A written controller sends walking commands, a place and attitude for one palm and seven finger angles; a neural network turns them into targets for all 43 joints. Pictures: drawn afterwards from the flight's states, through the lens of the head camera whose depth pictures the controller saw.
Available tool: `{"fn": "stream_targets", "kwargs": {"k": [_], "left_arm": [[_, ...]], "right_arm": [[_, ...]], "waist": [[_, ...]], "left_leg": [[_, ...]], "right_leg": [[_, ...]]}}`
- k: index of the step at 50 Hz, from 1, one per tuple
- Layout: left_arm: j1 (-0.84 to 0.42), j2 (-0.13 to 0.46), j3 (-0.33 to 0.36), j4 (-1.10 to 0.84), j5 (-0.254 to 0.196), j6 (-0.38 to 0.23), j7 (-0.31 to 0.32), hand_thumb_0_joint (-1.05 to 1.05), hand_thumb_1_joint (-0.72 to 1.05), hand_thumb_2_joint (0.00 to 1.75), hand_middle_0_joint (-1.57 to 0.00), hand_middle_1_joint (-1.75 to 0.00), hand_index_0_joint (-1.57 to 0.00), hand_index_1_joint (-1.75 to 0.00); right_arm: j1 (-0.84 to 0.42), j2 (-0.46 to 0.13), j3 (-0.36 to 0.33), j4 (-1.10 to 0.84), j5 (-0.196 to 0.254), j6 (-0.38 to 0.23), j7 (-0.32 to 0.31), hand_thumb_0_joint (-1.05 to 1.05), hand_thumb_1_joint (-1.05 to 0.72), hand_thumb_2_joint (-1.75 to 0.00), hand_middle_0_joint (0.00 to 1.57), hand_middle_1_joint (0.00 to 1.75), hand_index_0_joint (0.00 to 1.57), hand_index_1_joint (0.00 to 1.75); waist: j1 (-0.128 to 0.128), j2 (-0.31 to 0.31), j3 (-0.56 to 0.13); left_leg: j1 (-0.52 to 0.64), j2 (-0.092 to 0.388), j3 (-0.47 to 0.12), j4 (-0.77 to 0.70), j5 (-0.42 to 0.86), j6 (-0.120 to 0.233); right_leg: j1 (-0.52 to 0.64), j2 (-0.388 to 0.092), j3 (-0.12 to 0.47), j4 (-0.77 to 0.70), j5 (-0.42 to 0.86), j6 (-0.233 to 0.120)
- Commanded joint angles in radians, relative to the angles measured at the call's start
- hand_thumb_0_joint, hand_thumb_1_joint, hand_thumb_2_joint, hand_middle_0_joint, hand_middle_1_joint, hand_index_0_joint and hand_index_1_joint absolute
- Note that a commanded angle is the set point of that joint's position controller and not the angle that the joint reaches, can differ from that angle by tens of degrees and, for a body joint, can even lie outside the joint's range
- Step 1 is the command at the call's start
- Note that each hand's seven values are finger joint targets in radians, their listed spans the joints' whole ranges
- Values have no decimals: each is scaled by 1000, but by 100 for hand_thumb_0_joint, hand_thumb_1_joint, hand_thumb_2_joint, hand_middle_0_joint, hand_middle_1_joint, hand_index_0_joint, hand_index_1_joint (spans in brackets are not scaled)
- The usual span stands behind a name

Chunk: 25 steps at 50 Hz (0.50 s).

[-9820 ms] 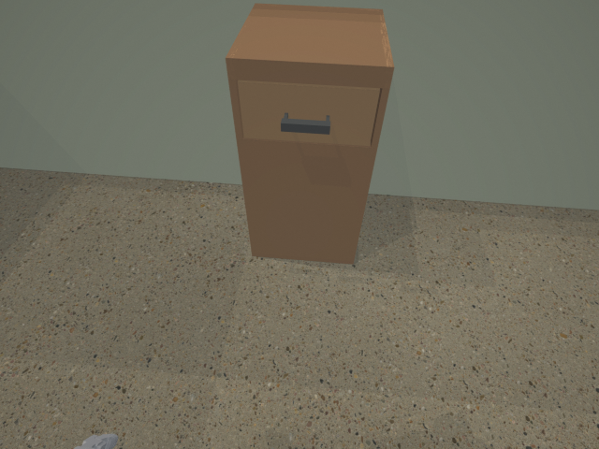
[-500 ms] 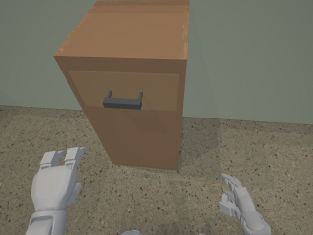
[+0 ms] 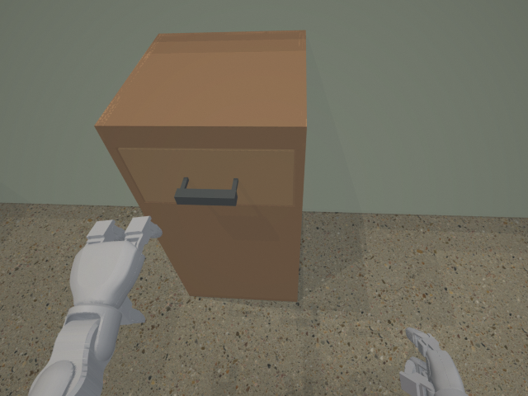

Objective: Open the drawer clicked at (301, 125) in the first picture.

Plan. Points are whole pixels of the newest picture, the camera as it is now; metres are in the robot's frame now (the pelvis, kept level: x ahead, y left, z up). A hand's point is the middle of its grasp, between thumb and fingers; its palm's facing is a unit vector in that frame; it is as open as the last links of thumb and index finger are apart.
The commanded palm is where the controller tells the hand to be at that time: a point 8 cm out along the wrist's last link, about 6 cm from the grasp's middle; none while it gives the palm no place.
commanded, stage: raise the hand with hooked fingers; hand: left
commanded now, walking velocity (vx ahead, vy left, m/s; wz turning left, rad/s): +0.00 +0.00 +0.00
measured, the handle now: (208, 189) +0.54 +0.20 -0.06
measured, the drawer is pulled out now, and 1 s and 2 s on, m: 0.00 0.00 0.00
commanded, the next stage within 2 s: move the hooked fingers above the handle in 0.72 s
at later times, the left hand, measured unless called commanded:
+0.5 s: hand (119, 240) +0.30 +0.25 +0.10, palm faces +0.02 -0.07 -1.00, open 13.8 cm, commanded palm +0.27 +0.25 +0.15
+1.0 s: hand (134, 244) +0.30 +0.23 +0.08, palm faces +0.00 -0.06 -1.00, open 13.8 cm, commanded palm +0.30 +0.24 +0.13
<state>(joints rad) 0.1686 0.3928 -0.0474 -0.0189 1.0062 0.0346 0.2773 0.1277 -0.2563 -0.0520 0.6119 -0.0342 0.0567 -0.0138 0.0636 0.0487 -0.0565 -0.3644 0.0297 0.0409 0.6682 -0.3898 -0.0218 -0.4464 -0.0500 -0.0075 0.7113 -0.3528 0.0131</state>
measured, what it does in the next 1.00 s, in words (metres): stands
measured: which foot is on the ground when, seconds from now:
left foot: down 0.00-1.00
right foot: down 0.00-1.00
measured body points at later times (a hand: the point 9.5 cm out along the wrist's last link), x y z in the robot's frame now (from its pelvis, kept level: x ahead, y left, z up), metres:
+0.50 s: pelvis -0.01 +0.01 +0.02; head +0.01 -0.03 +0.47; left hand +0.29 +0.25 +0.15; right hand +0.17 -0.21 -0.10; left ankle -0.03 +0.13 -0.72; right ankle +0.01 -0.13 -0.72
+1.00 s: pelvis -0.01 +0.00 +0.02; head +0.01 -0.03 +0.46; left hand +0.29 +0.23 +0.13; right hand +0.18 -0.22 -0.10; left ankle -0.03 +0.13 -0.72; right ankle +0.01 -0.13 -0.72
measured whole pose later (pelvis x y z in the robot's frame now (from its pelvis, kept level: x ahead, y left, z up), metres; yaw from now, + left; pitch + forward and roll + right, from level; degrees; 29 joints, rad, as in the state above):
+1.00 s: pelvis -0.01 +0.00 +0.02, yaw +1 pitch +2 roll +1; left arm -0.17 0.44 -0.10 0.24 0.99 -0.03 0.11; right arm 0.14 -0.24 -0.02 0.64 0.00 0.06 -0.03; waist 0.08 0.06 -0.01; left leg -0.26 0.02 0.02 0.50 -0.28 -0.02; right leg -0.33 -0.05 -0.03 0.54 -0.25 0.01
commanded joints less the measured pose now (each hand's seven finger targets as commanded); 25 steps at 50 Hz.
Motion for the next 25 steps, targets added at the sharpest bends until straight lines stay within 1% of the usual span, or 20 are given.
{"fn": "stream_targets", "kwargs": {"k": [1, 2, 4, 5, 6, 7, 9, 11, 13, 14, 16, 17, 18, 19, 20, 22, 23, 24, 25], "left_arm": [[-245, 197, 108, -161, -2, 20, -11, 0, -50, 30, -30, -120, -30, -120], [-277, 196, 97, -154, -3, 21, -24, 0, -50, 30, -30, -120, -30, -120], [-329, 217, 108, -134, -7, 23, -48, 0, -50, 30, -30, -120, -30, -120], [-353, 217, 100, -124, -7, 23, -60, 0, -50, 30, -30, -120, -30, -120], [-379, 211, 88, -119, -12, 20, -73, 0, -50, 30, -30, -120, -30, -120], [-399, 209, 83, -108, -13, 18, -86, 0, -50, 30, -30, -120, -30, -120], [-455, 232, 93, -105, -14, 8, -107, 0, -50, 30, -30, -120, -30, -120], [-498, 238, 88, -103, -17, -6, -124, 0, -50, 30, -30, -120, -30, -120], [-536, 246, 91, -98, -20, -20, -138, 0, -50, 30, -30, -120, -30, -120], [-549, 257, 101, -74, -26, -23, -145, 0, -50, 30, -30, -120, -30, -120], [-586, 265, 101, -62, -36, -34, -158, 0, -50, 30, -30, -120, -30, -120], [-555, 261, 103, -40, -40, -38, -163, 0, -50, 30, -30, -120, -30, -120], [-526, 254, 105, -31, -44, -43, -169, 0, -50, 30, -30, -120, -30, -120], [-499, 257, 118, -17, -50, -45, -175, 0, -50, 30, -30, -120, -30, -120], [-486, 240, 104, -24, -54, -51, -181, 0, -50, 30, -30, -120, -30, -120], [-474, 239, 104, -34, -60, -61, -184, 0, -50, 30, -30, -120, -30, -120], [-476, 244, 111, -50, -59, -68, -181, 0, -50, 30, -30, -120, -30, -120], [-479, 260, 129, -64, -57, -77, -174, 0, -50, 30, -30, -120, -30, -120], [-488, 256, 125, -71, -53, -84, -166, 0, -50, 30, -30, -120, -30, -120]], "right_arm": [[-119, -78, -8, -154, 12, -38, -8, 0, -90, -90, 20, 30, 20, 30], [-122, -77, -4, -155, 16, -37, -10, 0, -90, -90, 20, 30, 20, 30], [-116, -78, -1, -151, 17, -35, -13, 0, -90, -90, 20, 30, 20, 30], [-117, -77, 3, -150, 17, -34, -14, 0, -90, -90, 20, 30, 20, 30], [-119, -75, 5, -150, 20, -32, -15, 0, -90, -90, 20, 30, 20, 30], [-114, -75, 5, -146, 19, -33, -16, 0, -90, -90, 20, 30, 20, 30], [-111, -79, 8, -145, 18, -29, -17, 0, -90, -90, 20, 30, 20, 30], [-108, -78, 10, -142, 19, -31, -19, 0, -90, -90, 20, 30, 20, 30], [-102, -80, 8, -135, 20, -29, -17, 0, -90, -90, 20, 30, 20, 30], [-99, -83, 9, -133, 22, -28, -18, 0, -90, -90, 20, 30, 20, 30], [-91, -85, 8, -125, 25, -27, -19, 0, -90, -90, 20, 30, 20, 30], [-87, -85, 5, -128, 26, -28, -18, 0, -90, -90, 20, 30, 20, 30], [-80, -87, 3, -126, 26, -26, -15, 0, -90, -90, 20, 30, 20, 30], [-81, -91, 1, -133, 30, -23, -11, 0, -90, -90, 20, 30, 20, 30], [-78, -90, 1, -134, 29, -23, -8, 0, -90, -90, 20, 30, 20, 30], [-76, -96, -2, -138, 30, -19, -4, 0, -90, -90, 20, 30, 20, 30], [-75, -98, -5, -139, 30, -18, -3, 0, -90, -90, 20, 30, 20, 30], [-76, -99, -7, -142, 27, -20, -1, 0, -90, -90, 20, 30, 20, 30], [-74, -97, -7, -142, 28, -21, -1, 0, -90, -90, 20, 30, 20, 30]], "waist": [[17, -28, -161], [15, -19, -151], [15, -23, -163], [14, -28, -156], [12, -18, -152], [10, -30, -152], [9, -11, -165], [10, 4, -175], [7, -6, -187], [5, -11, -181], [3, -18, -181], [14, -14, -181], [18, -37, -189], [23, -38, -184], [26, -38, -185], [26, -48, -167], [26, -55, -182], [30, -46, -189], [29, -37, -188]], "left_leg": [[72, -53, 6, -144, 335, 35], [82, -55, 9, -153, 327, 36], [99, -56, 11, -169, 331, 36], [102, -56, 12, -178, 328, 35], [108, -59, 15, -184, 328, 36], [116, -59, 16, -187, 338, 37], [129, -59, 14, -201, 339, 33], [144, -59, 9, -206, 361, 34], [156, -58, 8, -209, 394, 34], [151, -57, 2, -214, 389, 32], [154, -58, 4, -224, 386, 33], [152, -59, 5, -227, 392, 33], [148, -58, 5, -229, 410, 33], [137, -58, 4, -235, 408, 29], [139, -58, 9, -234, 413, 32], [127, -57, 8, -241, 407, 32], [129, -58, 10, -237, 409, 33], [127, -56, 7, -242, 405, 31], [127, -57, 5, -239, 405, 33]], "right_leg": [[189, 55, -25, -138, 276, -50], [191, 57, -23, -151, 269, -51], [217, 58, -23, -170, 269, -50], [224, 57, -24, -178, 269, -49], [231, 57, -23, -187, 274, -49], [236, 58, -24, -193, 285, -48], [252, 59, -27, -204, 275, -50], [263, 59, -30, -208, 294, -52], [270, 60, -32, -212, 325, -51], [271, 64, -33, -216, 315, -51], [280, 60, -34, -226, 315, -50], [288, 60, -33, -227, 320, -51], [298, 61, -37, -226, 337, -50], [307, 62, -36, -228, 329, -52], [310, 58, -36, -227, 339, -50], [301, 60, -37, -231, 334, -50], [303, 60, -34, -230, 337, -49], [312, 59, -35, -230, 324, -51], [303, 58, -34, -226, 323, -51]]}}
